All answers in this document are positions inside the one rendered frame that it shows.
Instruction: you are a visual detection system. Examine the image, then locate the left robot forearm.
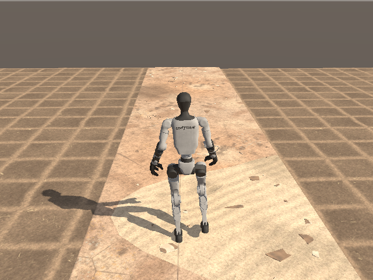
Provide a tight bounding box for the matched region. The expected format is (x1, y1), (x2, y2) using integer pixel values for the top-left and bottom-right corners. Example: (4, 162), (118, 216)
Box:
(152, 142), (163, 165)

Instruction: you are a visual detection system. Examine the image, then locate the robot left hand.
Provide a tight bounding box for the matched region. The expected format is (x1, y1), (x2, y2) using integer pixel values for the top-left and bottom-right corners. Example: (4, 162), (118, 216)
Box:
(150, 162), (163, 176)

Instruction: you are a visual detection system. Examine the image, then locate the robot right hand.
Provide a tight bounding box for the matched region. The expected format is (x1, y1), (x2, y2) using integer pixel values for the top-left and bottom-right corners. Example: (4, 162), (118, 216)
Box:
(204, 155), (218, 166)

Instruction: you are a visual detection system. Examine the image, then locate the robot head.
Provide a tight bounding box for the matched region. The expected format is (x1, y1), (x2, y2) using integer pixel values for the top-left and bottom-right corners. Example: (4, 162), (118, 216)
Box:
(175, 92), (195, 121)

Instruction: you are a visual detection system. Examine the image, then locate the robot left shin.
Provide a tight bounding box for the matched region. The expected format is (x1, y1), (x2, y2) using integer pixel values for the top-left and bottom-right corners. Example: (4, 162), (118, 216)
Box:
(171, 196), (181, 235)

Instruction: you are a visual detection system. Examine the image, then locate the right robot forearm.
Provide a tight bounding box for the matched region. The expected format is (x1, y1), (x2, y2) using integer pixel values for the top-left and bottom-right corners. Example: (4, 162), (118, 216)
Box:
(207, 139), (216, 158)

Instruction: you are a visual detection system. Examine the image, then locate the left robot upper arm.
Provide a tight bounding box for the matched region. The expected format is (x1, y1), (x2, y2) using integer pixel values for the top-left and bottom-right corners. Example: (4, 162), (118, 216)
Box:
(158, 118), (173, 151)

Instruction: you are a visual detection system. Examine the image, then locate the right robot upper arm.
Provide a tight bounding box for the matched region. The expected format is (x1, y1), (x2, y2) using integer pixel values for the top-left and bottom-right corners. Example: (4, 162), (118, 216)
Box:
(197, 117), (213, 148)

